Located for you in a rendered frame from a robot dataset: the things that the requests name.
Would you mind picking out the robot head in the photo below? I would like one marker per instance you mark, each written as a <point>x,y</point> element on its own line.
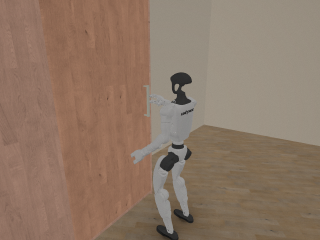
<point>182,79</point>

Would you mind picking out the robot right upper arm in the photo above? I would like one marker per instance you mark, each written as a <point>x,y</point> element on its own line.
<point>194,101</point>

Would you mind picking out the robot left hand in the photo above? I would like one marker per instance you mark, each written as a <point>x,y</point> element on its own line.
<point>138,156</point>

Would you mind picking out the right robot forearm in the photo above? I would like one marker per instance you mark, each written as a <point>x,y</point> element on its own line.
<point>166,102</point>

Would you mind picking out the wardrobe door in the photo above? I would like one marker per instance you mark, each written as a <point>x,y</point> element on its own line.
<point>98,59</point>
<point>34,201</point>

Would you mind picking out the robot right hand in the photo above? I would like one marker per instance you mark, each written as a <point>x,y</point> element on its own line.
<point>158,101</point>

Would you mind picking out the robot left thigh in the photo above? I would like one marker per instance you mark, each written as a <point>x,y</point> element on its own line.
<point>163,165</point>

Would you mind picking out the robot left upper arm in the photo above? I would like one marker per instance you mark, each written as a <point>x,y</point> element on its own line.
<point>166,114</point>

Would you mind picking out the handle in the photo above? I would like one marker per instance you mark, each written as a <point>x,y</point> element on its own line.
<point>147,100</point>

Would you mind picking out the left robot forearm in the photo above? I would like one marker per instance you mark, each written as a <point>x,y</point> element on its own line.
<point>156,144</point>

